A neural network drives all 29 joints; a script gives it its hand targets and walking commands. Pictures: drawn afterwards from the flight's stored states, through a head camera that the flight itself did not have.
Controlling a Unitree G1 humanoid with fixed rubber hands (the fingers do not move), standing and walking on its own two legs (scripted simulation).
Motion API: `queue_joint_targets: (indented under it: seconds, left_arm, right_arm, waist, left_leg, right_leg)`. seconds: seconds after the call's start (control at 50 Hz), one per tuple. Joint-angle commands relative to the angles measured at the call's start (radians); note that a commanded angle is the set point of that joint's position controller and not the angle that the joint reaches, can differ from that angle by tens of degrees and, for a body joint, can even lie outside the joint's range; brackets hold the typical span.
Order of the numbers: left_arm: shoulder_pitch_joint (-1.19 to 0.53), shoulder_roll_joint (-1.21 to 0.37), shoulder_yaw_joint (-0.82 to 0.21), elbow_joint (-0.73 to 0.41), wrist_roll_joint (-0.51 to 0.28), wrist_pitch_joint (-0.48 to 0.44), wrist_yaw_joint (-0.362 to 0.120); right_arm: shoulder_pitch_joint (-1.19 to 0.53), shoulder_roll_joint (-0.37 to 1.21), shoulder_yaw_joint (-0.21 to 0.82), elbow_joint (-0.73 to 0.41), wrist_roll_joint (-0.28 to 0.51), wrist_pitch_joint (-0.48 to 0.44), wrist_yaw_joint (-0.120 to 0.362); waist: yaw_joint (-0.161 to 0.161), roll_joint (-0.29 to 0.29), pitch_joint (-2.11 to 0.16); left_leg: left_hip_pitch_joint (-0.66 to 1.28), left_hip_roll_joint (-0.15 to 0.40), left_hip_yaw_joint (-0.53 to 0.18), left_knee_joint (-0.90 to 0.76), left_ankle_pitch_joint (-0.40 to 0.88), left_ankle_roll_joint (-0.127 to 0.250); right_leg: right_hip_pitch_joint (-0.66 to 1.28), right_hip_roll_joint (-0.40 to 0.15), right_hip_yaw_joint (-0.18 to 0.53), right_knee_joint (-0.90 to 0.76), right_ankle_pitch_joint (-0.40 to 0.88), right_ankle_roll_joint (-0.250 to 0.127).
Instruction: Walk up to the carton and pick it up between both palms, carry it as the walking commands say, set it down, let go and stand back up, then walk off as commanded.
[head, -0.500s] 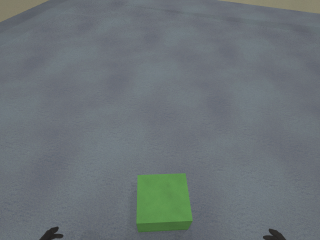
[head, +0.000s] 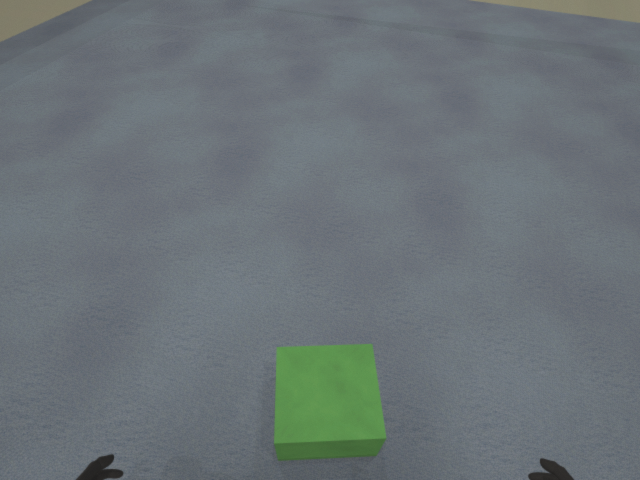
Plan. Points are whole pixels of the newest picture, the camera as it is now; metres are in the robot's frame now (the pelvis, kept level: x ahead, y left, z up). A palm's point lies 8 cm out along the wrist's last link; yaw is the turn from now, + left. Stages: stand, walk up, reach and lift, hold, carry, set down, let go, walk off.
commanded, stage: walk off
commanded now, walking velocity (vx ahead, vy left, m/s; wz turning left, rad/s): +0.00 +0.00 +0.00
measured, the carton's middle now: (326, 401) +0.43 -0.02 -0.69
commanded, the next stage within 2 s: none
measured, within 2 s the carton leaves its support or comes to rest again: rests again in 1.84 s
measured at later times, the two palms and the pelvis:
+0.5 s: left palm (179, 428) +0.20 +0.21 -0.13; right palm out of the picture +0.02 -0.34 -0.16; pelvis +0.08 -0.06 -0.03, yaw -10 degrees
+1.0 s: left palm (249, 290) +0.45 +0.15 -0.14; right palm (566, 338) +0.35 -0.39 -0.10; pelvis +0.33 -0.10 -0.02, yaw -28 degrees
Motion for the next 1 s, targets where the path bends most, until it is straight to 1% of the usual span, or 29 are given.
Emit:
queue_joint_targets:
  seconds: [0.0, 0.08, 0.12, 0.18, 0.22, 0.24, 0.26, 0.28, 0.3, 0.36, 0.4, 0.44, 0.46, 0.48, 0.5, 0.54, 0.56, 0.6, 0.64, 0.7, 0.78, 0.82, 0.84, 0.86, 0.88, 0.9, 0.92, 0.96, 0.98]
  left_arm:
    - [-0.036, 0.168, 0.029, -0.039, -0.001, -0.009, 0.004]
    - [-0.037, 0.169, 0.029, -0.036, -0.001, -0.01, 0.004]
    - [0.038, 0.054, -0.007, 0.004, -0.005, 0.016, 0.002]
    - [0.03, 0.091, 0.002, -0.014, 0.006, 0.031, -0.004]
    - [-0.005, 0.089, 0.009, -0.052, 0.014, 0.025, -0.011]
    - [-0.028, 0.077, 0.013, -0.078, 0.019, 0.017, -0.014]
    - [-0.058, 0.076, 0.016, -0.108, 0.025, 0.01, -0.016]
    - [-0.068, 0.079, 0.02, -0.13, 0.028, 0.004, -0.021]
    - [-0.045, 0.061, 0.019, -0.138, 0.023, -0.001, -0.029]
    - [-0.015, 0.016, 0.02, -0.162, 0.012, -0.013, -0.055]
    - [0.051, -0.005, 0.026, -0.156, 0.009, -0.014, -0.066]
    - [0.2, 0.006, 0.048, -0.117, 0.013, -0.012, -0.061]
    - [0.327, 0.058, 0.074, -0.089, 0.016, -0.016, -0.05]
    - [0.462, 0.198, 0.104, -0.077, 0.011, -0.017, -0.03]
    - [0.465, 0.178, 0.091, -0.06, -0.005, -0.01, -0.026]
    - [0.314, 0.104, 0.082, -0.106, 0.013, -0.018, -0.02]
    - [0.265, 0.076, 0.076, -0.122, 0.008, -0.026, -0.016]
    - [0.226, 0.046, 0.063, -0.137, -0.002, -0.042, -0.013]
    - [0.249, 0.039, 0.063, -0.132, -0.007, -0.05, -0.01]
    - [0.316, 0.033, 0.067, -0.117, -0.005, -0.044, -0.002]
    - [0.356, 0.049, 0.07, -0.111, 0.005, -0.037, 0.002]
    - [0.319, 0.06, 0.075, -0.123, 0.003, -0.036, 0.0]
    - [0.291, 0.076, 0.082, -0.133, -0.005, -0.038, -0.001]
    - [0.257, 0.079, 0.084, -0.148, -0.015, -0.045, -0.006]
    - [0.214, 0.027, 0.074, -0.192, -0.025, -0.058, -0.01]
    - [0.242, -0.097, 0.048, -0.246, -0.029, -0.06, -0.003]
    - [0.248, -0.029, 0.062, -0.23, 0.0, -0.045, 0.003]
    - [0.196, -0.044, 0.067, -0.218, 0.009, -0.036, -0.016]
    - [0.196, -0.049, 0.068, -0.216, 0.009, -0.028, -0.027]
  right_arm:
    - [-0.037, -0.176, -0.032, -0.041, 0.0, -0.01, -0.004]
    - [-0.038, -0.177, -0.032, -0.037, 0.001, -0.01, -0.004]
    - [0.017, -0.069, 0.001, -0.008, -0.004, 0.016, -0.005]
    - [0.052, -0.126, -0.016, -0.005, -0.014, 0.035, -0.008]
    - [0.097, -0.16, -0.033, -0.004, -0.017, 0.032, -0.014]
    - [0.148, -0.182, -0.045, 0.01, -0.021, 0.028, -0.02]
    - [0.186, -0.192, -0.058, 0.017, -0.026, 0.02, -0.024]
    - [0.194, -0.173, -0.058, 0.016, -0.029, 0.009, -0.026]
    - [0.175, -0.162, -0.058, 0.007, -0.03, -0.001, -0.023]
    - [0.114, -0.12, -0.055, -0.023, -0.029, -0.028, -0.014]
    - [0.107, -0.122, -0.058, -0.031, -0.029, -0.037, -0.007]
    - [0.114, -0.125, -0.063, -0.046, -0.026, -0.036, 0.005]
    - [0.131, -0.089, -0.054, -0.071, -0.031, -0.04, 0.012]
    - [0.024, 0.013, -0.026, -0.178, -0.028, -0.045, 0.019]
    - [-0.014, -0.016, -0.033, -0.197, -0.035, -0.043, 0.022]
    - [-0.003, -0.018, -0.033, -0.183, -0.02, -0.058, 0.028]
    - [0.016, -0.012, -0.034, -0.177, -0.025, -0.063, 0.028]
    - [0.064, -0.007, -0.034, -0.169, -0.03, -0.047, 0.035]
    - [0.04, 0.016, -0.029, -0.191, -0.023, -0.03, 0.041]
    - [-0.081, 0.044, -0.021, -0.242, -0.026, -0.024, 0.047]
    - [-0.179, 0.065, -0.014, -0.309, -0.009, -0.034, 0.041]
    - [-0.117, 0.049, -0.022, -0.305, -0.003, -0.042, 0.029]
    - [-0.023, 0.023, -0.033, -0.284, -0.002, -0.046, 0.02]
    - [0.118, -0.023, -0.053, -0.247, -0.005, -0.056, 0.007]
    - [0.292, -0.105, -0.079, -0.221, -0.022, -0.064, -0.009]
    - [0.37, -0.224, -0.106, -0.216, -0.041, -0.057, -0.012]
    - [0.315, -0.156, -0.097, -0.209, -0.03, -0.048, -0.006]
    - [0.17, 0.016, -0.055, -0.232, -0.028, -0.06, 0.006]
    - [0.144, 0.042, -0.048, -0.232, -0.029, -0.069, 0.006]
  waist:
    - [0.0, 0.009, -0.03]
    - [0.0, 0.009, -0.031]
    - [0.002, 0.003, -0.03]
    - [-0.017, 0.038, 0.047]
    - [-0.045, 0.105, 0.1]
    - [-0.064, 0.158, 0.098]
    - [-0.084, 0.194, 0.093]
    - [-0.08, 0.154, 0.098]
    - [-0.061, 0.125, 0.097]
    - [-0.027, 0.129, 0.106]
    - [0.0, 0.128, 0.083]
    - [0.065, 0.059, 0.013]
    - [0.118, -0.109, -0.041]
    - [0.174, -0.479, -0.065]
    - [0.136, -0.281, -0.045]
    - [0.071, -0.053, 0.078]
    - [0.043, -0.024, 0.079]
    - [0.001, -0.063, 0.032]
    - [0.0, -0.072, 0.026]
    - [0.045, -0.062, 0.052]
    - [0.079, -0.124, 0.038]
    - [0.038, -0.139, 0.015]
    - [-0.01, -0.129, -0.026]
    - [-0.084, -0.069, -0.103]
    - [-0.164, 0.053, -0.243]
    - [-0.152, 0.336, -0.313]
    - [-0.117, 0.226, -0.24]
    - [-0.052, 0.083, -0.01]
    - [-0.028, 0.112, 0.008]
  left_leg:
    - [-0.022, 0.127, -0.102, -0.058, 0.139, 0.01]
    - [-0.02, 0.128, -0.102, -0.059, 0.142, 0.01]
    - [-0.012, 0.131, -0.071, -0.082, -0.039, -0.012]
    - [-0.064, 0.122, -0.068, -0.065, -0.406, 0.009]
    - [0.0, 0.187, -0.158, -0.106, -0.537, 0.048]
    - [0.056, 0.27, -0.239, -0.161, -0.588, 0.084]
    - [0.066, 0.373, -0.324, -0.214, -0.58, 0.132]
    - [0.07, 0.418, -0.348, -0.232, -0.546, 0.165]
    - [0.068, 0.422, -0.31, -0.227, -0.508, 0.174]
    - [-0.026, 0.342, -0.093, -0.195, -0.322, 0.112]
    - [-0.099, 0.299, 0.017, -0.129, -0.244, 0.084]
    - [-0.2, 0.26, 0.118, 0.122, -0.105, 0.051]
    - [-0.296, 0.2, 0.217, 0.445, 0.014, 0.008]
    - [-0.602, 0.04, 0.223, 0.793, -0.404, -0.056]
    - [-0.683, 0.07, 0.041, 0.908, -0.409, -0.049]
    - [-0.705, 0.172, 0.007, 0.884, -0.195, -0.034]
    - [-0.639, 0.187, 0.005, 0.83, -0.141, -0.038]
    - [-0.511, 0.176, 0.028, 0.763, -0.093, -0.064]
    - [-0.5, 0.155, 0.057, 0.687, -0.067, -0.088]
    - [-0.563, 0.126, 0.079, 0.527, -0.04, -0.113]
    - [-0.474, 0.061, 0.116, 0.319, -0.053, -0.107]
    - [-0.307, 0.034, 0.115, 0.226, -0.03, -0.087]
    - [-0.158, 0.017, 0.119, 0.172, -0.005, -0.067]
    - [0.074, 0.059, 0.093, 0.104, 0.066, -0.043]
    - [0.325, 0.282, -0.115, 0.062, -0.115, 0.0]
    - [0.445, 0.561, -0.513, -0.049, -0.161, 0.062]
    - [0.319, 0.559, -0.597, -0.094, -0.254, 0.101]
    - [0.091, 0.438, -0.291, -0.104, -0.148, 0.078]
    - [0.041, 0.392, -0.181, -0.106, -0.041, 0.057]
  right_leg:
    - [0.006, -0.113, 0.092, -0.044, 0.125, -0.027]
    - [0.008, -0.114, 0.091, -0.045, 0.128, -0.028]
    - [-0.016, -0.115, 0.094, -0.061, 0.01, -0.003]
    - [-0.155, -0.061, 0.086, 0.015, -0.329, -0.029]
    - [-0.334, -0.028, 0.064, 0.141, -0.375, -0.031]
    - [-0.399, -0.003, -0.004, 0.269, -0.307, -0.023]
    - [-0.453, -0.042, -0.019, 0.434, -0.287, -0.013]
    - [-0.523, -0.081, -0.011, 0.572, -0.32, -0.011]
    - [-0.554, -0.105, -0.004, 0.618, -0.33, -0.01]
    - [-0.409, -0.119, -0.041, 0.466, -0.263, -0.009]
    - [-0.238, -0.066, -0.123, 0.331, -0.172, -0.015]
    - [0.018, 0.024, -0.211, 0.242, -0.109, -0.021]
    - [0.173, -0.037, -0.074, 0.13, -0.232, -0.059]
    - [0.241, -0.349, 0.549, -0.137, -0.434, -0.177]
    - [0.201, -0.401, 0.712, -0.224, -0.491, -0.25]
    - [0.107, -0.349, 0.503, -0.144, -0.308, -0.236]
    - [0.051, -0.299, 0.416, -0.138, -0.161, -0.214]
    - [-0.011, -0.232, 0.267, -0.133, 0.081, -0.189]
    - [-0.016, -0.195, 0.204, -0.124, 0.195, -0.197]
    - [0.067, -0.177, 0.207, -0.109, 0.208, -0.197]
    - [0.081, -0.182, 0.231, -0.038, 0.365, -0.186]
    - [0.024, -0.179, 0.246, 0.019, 0.476, -0.147]
    - [-0.016, -0.165, 0.242, 0.092, 0.55, -0.123]
    - [-0.104, -0.119, 0.19, 0.268, 0.519, -0.095]
    - [-0.257, -0.044, 0.134, 0.545, 0.229, -0.065]
    - [-0.529, 0.078, 0.045, 0.797, -0.406, -0.043]
    - [-0.575, 0.002, 0.088, 0.937, -0.362, -0.055]
    - [-0.587, -0.085, 0.058, 0.931, -0.182, -0.052]
    - [-0.56, -0.101, 0.039, 0.914, -0.139, -0.042]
